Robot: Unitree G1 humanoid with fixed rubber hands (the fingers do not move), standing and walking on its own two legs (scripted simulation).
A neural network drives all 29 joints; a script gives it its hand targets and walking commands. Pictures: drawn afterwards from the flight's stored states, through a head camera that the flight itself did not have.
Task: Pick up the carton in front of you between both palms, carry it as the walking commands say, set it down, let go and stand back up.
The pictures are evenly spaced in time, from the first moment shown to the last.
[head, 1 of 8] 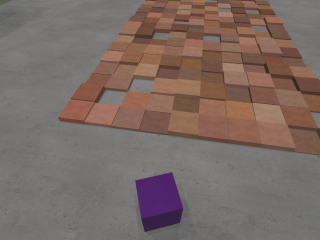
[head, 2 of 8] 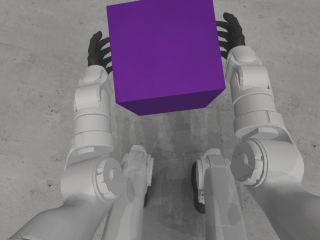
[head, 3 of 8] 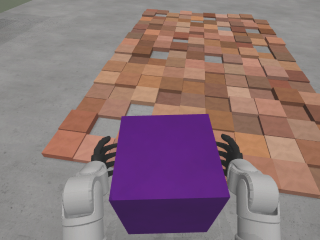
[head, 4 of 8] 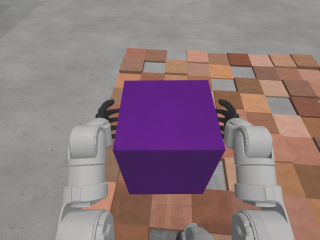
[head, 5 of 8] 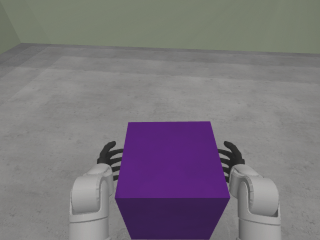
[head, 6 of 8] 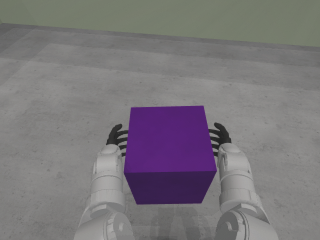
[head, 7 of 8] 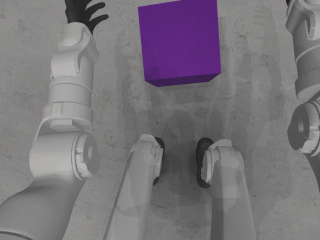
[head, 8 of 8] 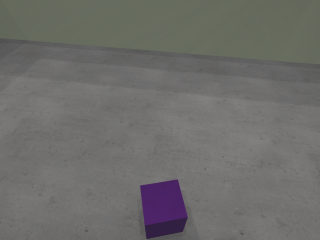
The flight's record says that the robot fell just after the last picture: no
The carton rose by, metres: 0.79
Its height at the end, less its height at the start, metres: +0.00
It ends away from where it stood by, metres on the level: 5.58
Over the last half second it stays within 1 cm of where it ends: yes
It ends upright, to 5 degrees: yes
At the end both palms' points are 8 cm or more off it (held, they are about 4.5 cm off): yes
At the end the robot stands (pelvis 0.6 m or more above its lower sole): yes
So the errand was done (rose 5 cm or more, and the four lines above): yes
